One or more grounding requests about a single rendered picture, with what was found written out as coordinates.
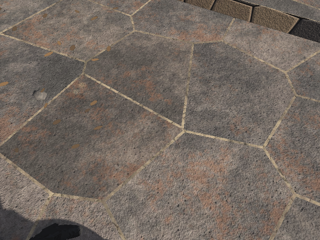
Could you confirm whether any left robot hand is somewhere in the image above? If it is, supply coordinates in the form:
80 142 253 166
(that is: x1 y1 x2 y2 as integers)
29 223 83 240

